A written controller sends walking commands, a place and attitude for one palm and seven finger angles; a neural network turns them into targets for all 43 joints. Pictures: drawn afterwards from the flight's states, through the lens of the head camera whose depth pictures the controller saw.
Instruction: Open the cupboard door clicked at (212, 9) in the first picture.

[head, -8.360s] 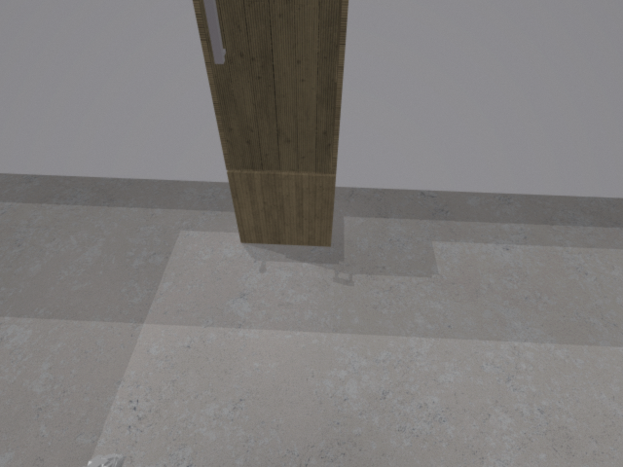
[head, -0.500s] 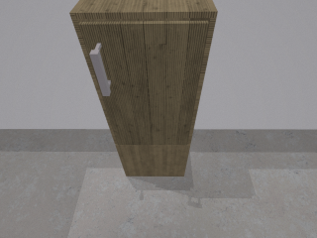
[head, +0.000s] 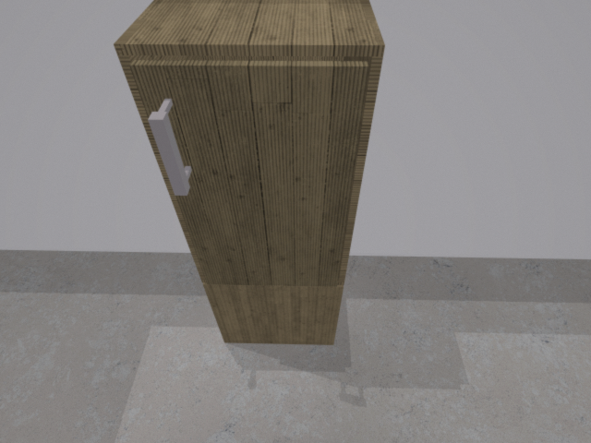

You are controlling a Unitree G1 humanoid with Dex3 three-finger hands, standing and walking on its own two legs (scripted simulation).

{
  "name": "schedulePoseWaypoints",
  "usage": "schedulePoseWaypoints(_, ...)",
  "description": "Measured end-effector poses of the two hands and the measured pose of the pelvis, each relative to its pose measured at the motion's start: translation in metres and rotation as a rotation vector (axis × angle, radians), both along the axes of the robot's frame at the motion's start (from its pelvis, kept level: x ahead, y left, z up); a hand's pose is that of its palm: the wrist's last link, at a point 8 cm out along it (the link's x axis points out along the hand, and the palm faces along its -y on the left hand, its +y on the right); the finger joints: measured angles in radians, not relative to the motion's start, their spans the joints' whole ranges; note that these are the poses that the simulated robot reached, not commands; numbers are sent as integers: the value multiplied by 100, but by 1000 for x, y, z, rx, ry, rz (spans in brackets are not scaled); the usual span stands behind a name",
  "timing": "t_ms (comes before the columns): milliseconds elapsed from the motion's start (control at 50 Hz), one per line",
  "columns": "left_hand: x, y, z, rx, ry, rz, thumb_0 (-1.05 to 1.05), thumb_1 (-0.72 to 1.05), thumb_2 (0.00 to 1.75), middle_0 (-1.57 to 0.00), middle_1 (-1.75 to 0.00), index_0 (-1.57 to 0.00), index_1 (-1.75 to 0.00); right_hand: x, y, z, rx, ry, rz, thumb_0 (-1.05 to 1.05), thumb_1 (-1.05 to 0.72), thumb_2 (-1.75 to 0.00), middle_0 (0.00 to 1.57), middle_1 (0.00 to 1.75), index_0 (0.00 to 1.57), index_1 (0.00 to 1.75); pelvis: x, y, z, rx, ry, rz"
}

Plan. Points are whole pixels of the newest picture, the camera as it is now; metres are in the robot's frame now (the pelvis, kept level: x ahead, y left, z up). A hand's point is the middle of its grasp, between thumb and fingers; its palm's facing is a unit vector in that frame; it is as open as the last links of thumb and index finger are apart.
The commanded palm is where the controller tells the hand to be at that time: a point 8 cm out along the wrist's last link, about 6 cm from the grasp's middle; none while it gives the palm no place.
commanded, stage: come to a stop and stand still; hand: left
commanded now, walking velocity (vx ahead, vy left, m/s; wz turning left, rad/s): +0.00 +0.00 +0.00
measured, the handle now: (174, 148) +0.53 +0.23 +0.12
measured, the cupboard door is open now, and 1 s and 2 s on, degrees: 0 0 0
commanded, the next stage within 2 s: look again from close up in 0.16 s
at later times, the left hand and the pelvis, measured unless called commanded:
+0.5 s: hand out of the picture -0.01 +0.15 -0.17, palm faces +0.04 -0.98 -0.19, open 7.4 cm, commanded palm none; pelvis +0.01 -0.01 +0.00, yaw +0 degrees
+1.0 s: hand out of the picture +0.09 +0.19 -0.11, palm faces +0.23 -0.94 -0.25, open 7.3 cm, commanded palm +0.11 +0.22 -0.05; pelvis +0.00 +0.00 +0.00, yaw +1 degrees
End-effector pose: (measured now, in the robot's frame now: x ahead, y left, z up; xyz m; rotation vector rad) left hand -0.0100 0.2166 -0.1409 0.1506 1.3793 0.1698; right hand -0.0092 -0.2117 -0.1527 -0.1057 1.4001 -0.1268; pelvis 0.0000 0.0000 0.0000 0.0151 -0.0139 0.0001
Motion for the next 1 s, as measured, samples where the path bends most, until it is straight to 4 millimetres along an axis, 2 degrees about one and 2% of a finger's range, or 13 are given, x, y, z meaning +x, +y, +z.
schedulePoseWaypoints(280,-2,-13,-2,-22,23,15,0,91,90,-20,-30,-20,-30,17,-14,5,-27,-12,13,0,-92,-90,20,30,19,30,6,-8,1,-1,0,0)
schedulePoseWaypoints(900,2,-16,-2,-15,28,28,0,91,90,-20,-30,-20,-30,10,-10,3,-13,34,11,1,-92,-90,20,30,19,30,12,-11,2,-6,11,8)
schedulePoseWaypoints(940,19,-3,15,24,-82,79,3,94,89,-21,-30,-20,-30,19,-17,7,-44,-63,11,1,-93,-90,20,30,20,30,10,-9,0,-8,12,-8)
schedulePoseWaypoints(1000,71,17,65,108,-451,92,5,95,89,-21,-31,-20,-31,48,-30,15,-87,-296,-2,2,-93,-90,20,30,20,30,5,-5,-3,3,21,20)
